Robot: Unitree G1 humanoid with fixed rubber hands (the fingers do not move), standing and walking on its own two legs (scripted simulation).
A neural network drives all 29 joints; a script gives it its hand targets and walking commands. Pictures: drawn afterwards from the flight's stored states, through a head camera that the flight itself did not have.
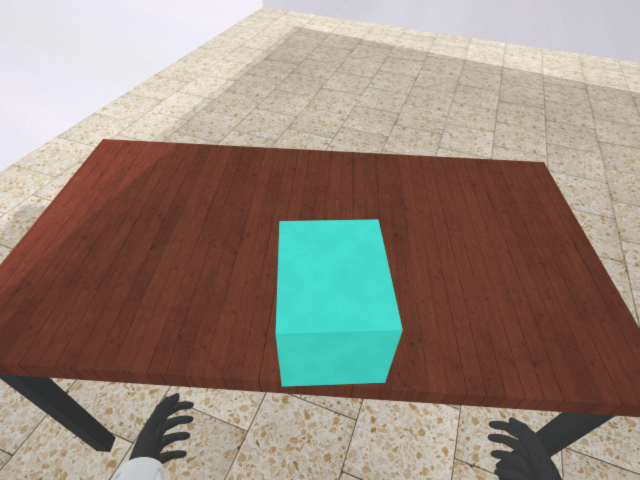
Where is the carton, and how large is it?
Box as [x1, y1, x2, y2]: [276, 219, 402, 386]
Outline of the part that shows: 377,219 279,221 276,341 282,386 384,382 402,329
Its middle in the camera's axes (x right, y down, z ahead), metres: +0.02 +0.10 +0.66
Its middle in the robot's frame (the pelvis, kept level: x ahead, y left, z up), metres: +0.41 +0.02 -0.07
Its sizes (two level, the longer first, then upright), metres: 0.218 0.171 0.167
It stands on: a table, 0.63 m high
